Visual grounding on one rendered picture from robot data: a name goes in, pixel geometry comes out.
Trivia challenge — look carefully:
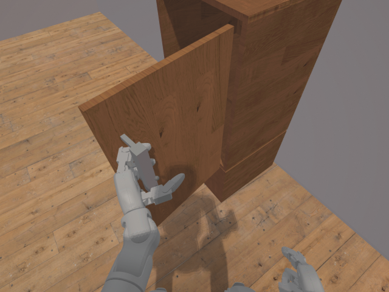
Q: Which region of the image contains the handle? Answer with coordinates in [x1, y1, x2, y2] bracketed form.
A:
[120, 134, 158, 192]

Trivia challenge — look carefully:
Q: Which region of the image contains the robot right shin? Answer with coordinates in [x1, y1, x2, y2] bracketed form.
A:
[232, 282, 244, 287]

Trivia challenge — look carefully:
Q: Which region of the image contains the cupboard door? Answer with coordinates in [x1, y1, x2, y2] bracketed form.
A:
[78, 24, 234, 227]

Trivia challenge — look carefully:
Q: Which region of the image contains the left robot forearm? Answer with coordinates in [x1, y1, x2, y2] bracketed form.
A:
[101, 207, 160, 292]

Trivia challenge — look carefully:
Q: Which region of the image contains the right robot hand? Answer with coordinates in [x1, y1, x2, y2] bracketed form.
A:
[278, 246, 325, 292]

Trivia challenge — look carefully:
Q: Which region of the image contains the left robot hand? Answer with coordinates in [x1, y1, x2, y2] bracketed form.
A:
[114, 143, 185, 215]

